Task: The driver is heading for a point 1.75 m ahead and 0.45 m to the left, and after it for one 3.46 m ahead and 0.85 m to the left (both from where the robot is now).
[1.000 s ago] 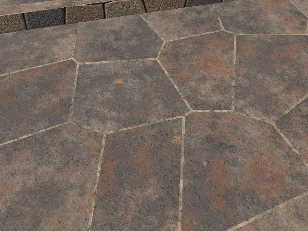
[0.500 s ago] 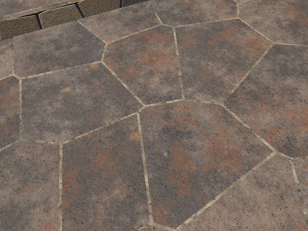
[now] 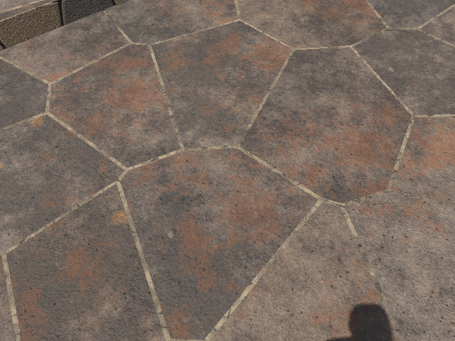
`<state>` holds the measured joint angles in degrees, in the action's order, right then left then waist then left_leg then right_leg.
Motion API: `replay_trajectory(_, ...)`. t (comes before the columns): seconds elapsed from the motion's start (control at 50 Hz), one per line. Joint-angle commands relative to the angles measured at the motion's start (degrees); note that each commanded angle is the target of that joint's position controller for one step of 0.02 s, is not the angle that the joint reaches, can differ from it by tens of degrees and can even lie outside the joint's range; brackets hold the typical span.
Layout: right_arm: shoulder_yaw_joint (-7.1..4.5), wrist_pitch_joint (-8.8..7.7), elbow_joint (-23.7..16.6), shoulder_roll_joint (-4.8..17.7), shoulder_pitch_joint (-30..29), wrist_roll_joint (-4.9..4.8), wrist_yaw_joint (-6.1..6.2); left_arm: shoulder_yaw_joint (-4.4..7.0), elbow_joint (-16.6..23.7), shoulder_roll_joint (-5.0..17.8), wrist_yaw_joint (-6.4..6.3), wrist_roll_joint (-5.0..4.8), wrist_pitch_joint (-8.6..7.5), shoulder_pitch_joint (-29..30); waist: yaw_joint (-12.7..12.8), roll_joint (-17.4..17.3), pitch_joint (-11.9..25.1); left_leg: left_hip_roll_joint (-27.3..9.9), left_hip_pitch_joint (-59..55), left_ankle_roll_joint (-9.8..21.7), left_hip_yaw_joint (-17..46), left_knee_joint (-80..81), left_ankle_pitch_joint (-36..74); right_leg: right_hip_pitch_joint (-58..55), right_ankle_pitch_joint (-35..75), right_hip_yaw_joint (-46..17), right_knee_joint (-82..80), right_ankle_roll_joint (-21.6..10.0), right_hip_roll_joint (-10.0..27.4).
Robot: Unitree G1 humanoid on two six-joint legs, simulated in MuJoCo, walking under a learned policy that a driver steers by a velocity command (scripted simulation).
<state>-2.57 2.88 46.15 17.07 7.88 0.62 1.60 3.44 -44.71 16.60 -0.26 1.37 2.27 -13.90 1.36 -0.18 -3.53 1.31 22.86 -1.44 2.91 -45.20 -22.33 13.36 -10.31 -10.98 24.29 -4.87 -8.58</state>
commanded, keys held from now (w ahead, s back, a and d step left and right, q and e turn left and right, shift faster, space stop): q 0.20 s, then w+q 0.68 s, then w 0.04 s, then w+e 0.08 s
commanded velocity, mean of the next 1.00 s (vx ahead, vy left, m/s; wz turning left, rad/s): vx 0.28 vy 0.00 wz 0.38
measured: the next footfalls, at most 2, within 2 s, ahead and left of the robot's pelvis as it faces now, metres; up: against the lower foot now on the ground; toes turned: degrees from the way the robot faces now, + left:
left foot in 0.10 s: +0.05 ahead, +0.12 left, +0.00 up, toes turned -3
right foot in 0.44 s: +0.06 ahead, -0.08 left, +0.00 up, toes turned +15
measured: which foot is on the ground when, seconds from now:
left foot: up 0.00-0.08, down 0.10-0.44, up 0.46-0.84, down 0.86-1.00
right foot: down 0.00-0.10, up 0.12-0.42, down 0.44-0.88, up 0.90-1.00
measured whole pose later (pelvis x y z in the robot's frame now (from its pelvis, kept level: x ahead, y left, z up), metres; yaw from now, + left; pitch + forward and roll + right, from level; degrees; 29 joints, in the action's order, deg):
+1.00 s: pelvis +0.27 +0.12 -0.02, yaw +28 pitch +0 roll +1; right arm -2.5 -1.0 45.8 15.8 9.1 1.2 -1.1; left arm 0.4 -49.9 13.8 0.2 1.3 -4.2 -19.0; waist 2.9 0.6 -4.5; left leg 7.8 18.1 7.8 -4.1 -28.8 -11.1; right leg 22.2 -19.0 0.2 71.8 -1.6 4.1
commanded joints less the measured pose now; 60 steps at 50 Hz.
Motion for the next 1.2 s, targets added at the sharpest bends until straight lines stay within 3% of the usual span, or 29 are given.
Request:
replay_trajectory(0.02,-0.39,-0.87,-2.68,4.01,1.42,-0.39,0.2,1.01,2.31,6.78,-0.45,0.39,-0.52,0.5,-0.2,6.19,6.71,-0.19,-5.5,1.4,-1.05,6.6,-0.26,-3.88,18.05,-13.5,-3.97,-6.88,16.73)
replay_trajectory(0.06,0.59,-1.15,-0.73,1.37,4.72,-0.22,0.2,-0.59,1.04,4.33,-0.97,-0.17,-0.46,1.96,-2.61,4.88,6.59,-0.57,-16.48,2.55,-1.56,22.65,9.1,-0.09,13.52,-11.31,-3.22,-3.9,15.04)
replay_trajectory(0.08,0.99,-1.66,-0.57,1.47,3.82,0.27,0.45,-1.29,0.05,3.23,-1.08,0.01,-0.74,0.05,-1.69,2.61,5.94,-2.73,-21.23,3.05,2.93,29.27,14.47,2.54,7.74,-10.11,-3.2,-0.99,13.73)
replay_trajectory(0.1,0.63,-2.38,-1.16,5.53,2.85,1.23,0.73,-1.61,-0.39,2.21,-1.04,0.32,-1.07,-3.02,0.49,-6.15,6.16,-12.59,-23.21,4.78,15.29,32.48,17.83,4.44,-2.18,-4.76,2.86,1.37,9.59)
replay_trajectory(0.12,0.5,-2.6,-2.19,8.81,-1.12,0.94,0.13,-0.97,-0.98,4.48,-1.33,-0.47,-0.74,-4.24,2.55,-7.47,3.7,-18.02,-14.51,10.2,20.7,31.75,23.14,2.95,-9.65,1.26,1.12,2.41,4.74)
replay_trajectory(0.14,0.37,-2.65,-1.43,8.1,-1.22,0.49,-0.61,-0.7,-1.94,5.96,-1.7,0.02,-0.45,-2.74,1.76,-7.72,2.66,-16.64,-10.25,11.82,20.49,30.56,21.46,-2.25,-8.58,2.71,0.54,2.63,6.16)
replay_trajectory(0.2,-0.39,-2.47,-0.96,9.4,0.43,-0.13,-1.08,-0.24,-1.72,6.68,-1.66,-0.37,-0.98,1.81,-0.24,-10.39,2.4,-10.27,-12.73,9.01,18.48,28.32,21.09,-0.79,-3.84,4.89,2.32,3.51,4.77)
replay_trajectory(0.24,-1.08,-2.02,-0.18,9.73,3.44,-0.23,-1.15,-0.55,-1.5,5.34,-1.41,-0.01,-1.59,1.94,-1.24,-9.71,4.91,-9.56,-15.96,10.95,21.32,28.66,8.86,2.27,-11.86,8.15,5.64,4.08,3.29)
replay_trajectory(0.32,-2.96,-1.25,1.48,10.28,9.1,0.81,-1.35,-0.82,1.5,4.77,-0.61,0.05,-3.19,7.25,-3.84,-8.9,0.33,-11.63,-17.16,16.12,31.06,33.26,-12.6,13.05,-20.32,7.24,14.16,3.61,4.54)
replay_trajectory(0.38,-3.9,-1.39,0.19,9.86,5.2,0.41,-1.87,-1.19,1.49,4.34,-0.41,-0.6,-4.77,4.69,-1.13,-7.44,1.77,-8.44,-12.52,14.69,28.4,32.27,-7.81,5.4,-16.21,7.59,7.21,2.69,4.72)
replay_trajectory(0.42,-4.22,-1.19,-2.11,8.83,-1.53,0.14,-2.05,-1.02,-1.2,3.93,-1.24,-0.81,-5.13,-4.45,4.92,-5.3,2.87,-2.35,0.92,10.0,22.04,26.7,-6.9,-14.11,-5.66,8.96,-7.57,1.43,4.88)
replay_trajectory(0.44,-3.7,-1.83,-3.72,5.86,-2.99,-0.19,-2.03,0.25,-2.42,9.0,-2.26,-0.24,-5.2,-9.61,6.74,2.31,3.41,2.38,13.7,6.15,15.53,16.63,-10.32,-26.21,-11.89,0.98,-11.6,0.18,12.74)
replay_trajectory(0.46,-2.08,-2.74,-5.74,0.82,-2.07,-0.61,-2.34,1.69,-1.65,15.55,-2.72,0.47,-5.02,-11.52,6.7,13.85,6.46,8.55,21.7,4.3,5.3,0.2,-11.81,-29.44,-31.56,-21.94,-18.32,-4.04,29.07)
replay_trajectory(0.48,-2.48,-3.21,-5.85,4.91,-3.88,1.22,-2.22,1.97,-1.92,15.51,-2.73,1.39,-4.93,-7.73,4.22,7.02,-0.6,2.48,24.49,4.48,4.81,-6.7,-6.06,-20.25,-32.77,-24.56,-18.69,-7.2,32.48)
replay_trajectory(0.5,-2.88,-3.5,-4.83,6.14,-2.79,1.25,-2.74,0.92,-1.18,10.89,-2.42,0.93,-5.32,-5.07,2.06,3.11,-3.4,0.17,23.73,4.45,5.71,-9.33,-1.42,-17.51,-29.62,-19.81,-18.25,-6.92,29.52)
replay_trajectory(0.54,-2.84,-3.6,-2.72,5.61,1.08,1.48,-3.96,-0.2,-0.83,7.3,-1.85,0.39,-6.51,-3.3,0.35,5.21,-3.34,-0.68,22.07,3.3,3.95,-12.98,4.68,-17.37,-15.21,-7.63,-18.25,-3.78,23.28)
replay_trajectory(0.62,-1.89,-3.0,-5.09,3.81,-3.43,1.65,-5.64,-0.55,-3.5,6.0,-0.57,0.2,-7.53,-9.48,1.88,5.89,-2.06,-1.48,24.67,2.78,-0.24,-17.34,8.97,-18.59,10.91,4.38,-15.24,-2.76,20.67)
replay_trajectory(0.74,0.67,-3.22,-10.6,0.6,-14.74,1.61,-7.29,-1.05,-5.8,6.08,-0.41,0.0,-7.65,-11.64,3.54,6.27,-4.32,-1.13,16.65,3.81,-9.18,2.42,15.29,-14.64,27.23,13.76,-14.97,-1.49,19.75)
replay_trajectory(0.78,0.8,-3.19,-10.82,1.19,-13.48,1.66,-6.82,-1.01,-6.91,7.0,-0.75,0.01,-7.66,-12.12,2.04,6.86,-2.44,1.26,9.54,6.38,-12.12,7.51,13.84,-16.12,44.49,16.79,-10.36,-0.28,20.16)
replay_trajectory(0.82,0.1,-3.43,-8.67,3.13,-5.38,1.93,-5.92,-0.67,-7.59,8.66,-1.53,0.0,-7.12,-12.22,-2.33,8.48,3.26,4.88,-0.64,9.35,-13.16,9.22,10.61,-17.82,63.52,18.89,2.86,0.34,21.09)
replay_trajectory(0.86,-1.99,-4.17,-3.05,7.19,12.34,2.37,-4.58,-0.52,-6.6,9.48,-1.51,-0.1,-6.82,-9.96,-10.37,6.74,12.28,4.69,-23.94,13.47,-7.66,15.59,11.79,-6.75,50.7,20.45,26.36,1.07,20.57)
replay_trajectory(0.88,-3.55,-3.84,-2.37,12.49,15.36,2.5,-3.31,-1.69,-4.26,3.99,-0.48,0.1,-7.16,-11.88,-8.49,-4.78,17.34,-10.55,-39.52,18.41,12.57,17.12,3.35,11.67,3.67,20.51,46.49,2.68,14.87)
replay_trajectory(0.9,-4.29,-3.35,-4.26,15.29,14.11,1.38,-3.19,-1.37,-1.3,4.74,-0.12,-0.68,-7.46,-12.16,-7.02,-9.04,24.61,-22.9,-45.67,25.61,42.08,24.54,5.63,24.23,-19.82,12.27,61.53,3.37,6.74)
replay_trajectory(0.92,-4.16,-3.0,-3.36,12.53,12.55,0.12,-2.66,-0.63,-0.45,7.88,0.02,-0.32,-7.67,-6.09,-8.16,-1.69,17.93,-20.46,-39.97,24.0,34.2,27.62,6.59,28.34,-11.83,7.36,60.72,3.01,10.56)
replay_trajectory(0.94,-3.07,-3.3,-2.7,8.96,9.41,-0.12,-2.21,-1.25,-0.23,6.32,0.28,-0.87,-8.15,-5.72,-5.37,-0.86,9.76,-19.19,-30.11,22.22,25.97,29.5,11.84,27.14,-7.38,8.72,55.89,2.75,12.96)
replay_trajectory(0.96,-2.16,-4.03,-2.39,5.79,7.3,0.24,-2.17,-1.43,-1.51,5.29,0.36,-0.63,-8.07,-6.64,-2.8,2.07,5.47,-16.45,-22.26,19.87,20.16,31.01,19.21,23.38,-6.86,9.06,50.91,2.79,14.64)
replay_trajectory(1.0,-1.14,-5.62,-1.53,3.45,5.41,0.44,-2.05,-1.83,-3.7,3.39,0.96,0.72,-5.83,-10.52,0.79,1.37,3.66,-12.67,-13.32,17.67,11.63,33.74,26.26,15.78,-7.71,8.88,45.9,3.48,16.01)
replay_trajectory(1.06,-1.22,-7.65,0.85,4.17,8.17,0.4,-2.54,-1.4,-3.84,2.51,1.92,0.42,-4.02,-8.97,0.92,-0.5,1.68,-11.03,-11.59,15.85,5.55,37.0,29.19,17.29,-4.0,9.78,41.33,3.35,15.95)
replay_trajectory(1.2,-0.37,-8.61,3.5,3.22,12.36,0.21,-2.0,-1.28,-0.15,0.87,2.71,-0.14,-4.33,4.55,-2.76,-2.71,-1.72,-8.99,-18.51,9.18,-4.64,38.61,35.5,25.26,11.78,10.2,24.29,3.09,12.68)
Velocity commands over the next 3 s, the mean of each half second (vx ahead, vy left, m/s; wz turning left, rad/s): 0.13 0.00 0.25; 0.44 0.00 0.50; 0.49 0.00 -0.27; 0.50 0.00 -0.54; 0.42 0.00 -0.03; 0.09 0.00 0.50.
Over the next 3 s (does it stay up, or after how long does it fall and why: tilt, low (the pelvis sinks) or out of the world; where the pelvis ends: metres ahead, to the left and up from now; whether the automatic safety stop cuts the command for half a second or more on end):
stays up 1.08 0.31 -0.01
